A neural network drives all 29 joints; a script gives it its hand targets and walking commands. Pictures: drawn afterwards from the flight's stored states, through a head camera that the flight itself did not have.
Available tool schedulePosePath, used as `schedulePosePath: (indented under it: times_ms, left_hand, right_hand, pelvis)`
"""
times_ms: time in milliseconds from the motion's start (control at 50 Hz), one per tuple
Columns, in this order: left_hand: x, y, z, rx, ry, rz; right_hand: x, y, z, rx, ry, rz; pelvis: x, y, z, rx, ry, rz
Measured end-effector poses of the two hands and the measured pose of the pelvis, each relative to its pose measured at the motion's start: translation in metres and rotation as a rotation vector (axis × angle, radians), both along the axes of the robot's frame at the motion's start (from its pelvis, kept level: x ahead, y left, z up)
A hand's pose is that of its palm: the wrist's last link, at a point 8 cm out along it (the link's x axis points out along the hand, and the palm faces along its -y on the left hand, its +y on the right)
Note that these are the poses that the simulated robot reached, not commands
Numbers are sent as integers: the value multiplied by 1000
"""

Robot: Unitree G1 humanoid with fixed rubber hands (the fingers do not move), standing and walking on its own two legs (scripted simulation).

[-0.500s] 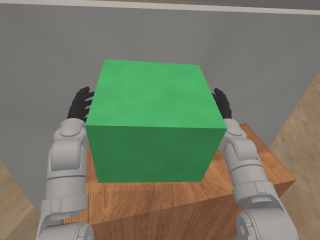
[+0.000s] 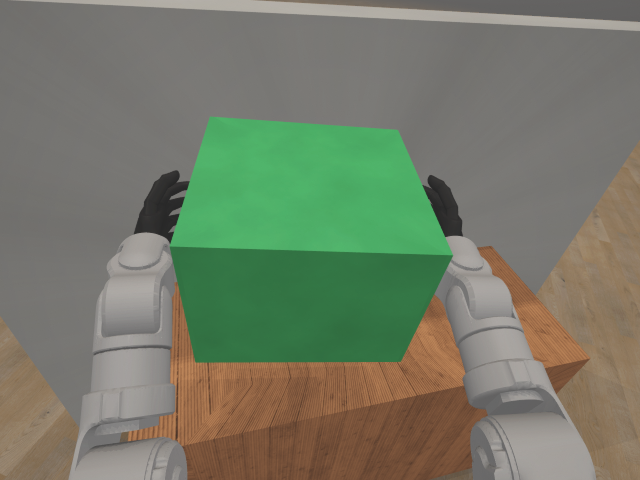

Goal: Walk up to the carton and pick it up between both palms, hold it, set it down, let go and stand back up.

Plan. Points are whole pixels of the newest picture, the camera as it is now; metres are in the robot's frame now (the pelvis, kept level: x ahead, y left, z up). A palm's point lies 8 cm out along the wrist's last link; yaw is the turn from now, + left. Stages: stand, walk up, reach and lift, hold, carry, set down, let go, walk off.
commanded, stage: hold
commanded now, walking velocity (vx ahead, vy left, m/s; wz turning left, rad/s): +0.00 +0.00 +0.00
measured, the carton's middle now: (304, 237) +0.39 +0.01 +0.15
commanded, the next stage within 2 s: none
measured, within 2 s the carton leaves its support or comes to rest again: neither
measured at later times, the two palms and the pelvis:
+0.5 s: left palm (160, 234) +0.36 +0.18 +0.18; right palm (445, 238) +0.37 -0.17 +0.18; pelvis +0.00 +0.00 +0.00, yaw +0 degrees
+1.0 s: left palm (157, 239) +0.36 +0.18 +0.18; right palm (445, 240) +0.36 -0.17 +0.18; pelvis +0.01 +0.00 +0.00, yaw +0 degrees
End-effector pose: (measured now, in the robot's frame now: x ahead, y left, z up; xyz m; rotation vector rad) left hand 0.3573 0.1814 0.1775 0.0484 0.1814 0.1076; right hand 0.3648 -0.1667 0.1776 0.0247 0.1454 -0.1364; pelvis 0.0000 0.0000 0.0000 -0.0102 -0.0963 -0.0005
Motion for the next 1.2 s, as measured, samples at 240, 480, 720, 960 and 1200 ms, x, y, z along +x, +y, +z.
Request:
schedulePosePath:
  times_ms: [240, 480, 720, 960, 1200]
  left_hand:
    - [2, -1, -1, 15, 4, -1]
    - [3, -5, 2, 12, -1, 0]
    - [4, -6, -3, 5, 20, 2]
    - [-1, -3, 0, 6, -17, -1]
    - [-2, -2, -1, 20, -8, 0]
  right_hand:
    - [1, -1, -6, 7, 3, 1]
    - [3, -5, -3, 13, -2, 0]
    - [4, -6, -7, 14, 19, 0]
    - [-2, -3, 0, 8, -19, -3]
    - [-2, -1, -3, 22, -10, -2]
  pelvis:
    - [1, 2, 0, -2, 14, -2]
    - [3, 0, 0, -2, 8, -2]
    - [3, -2, 0, 1, 6, 0]
    - [8, -2, 0, 2, 6, 5]
    - [6, 1, 0, 1, 25, -2]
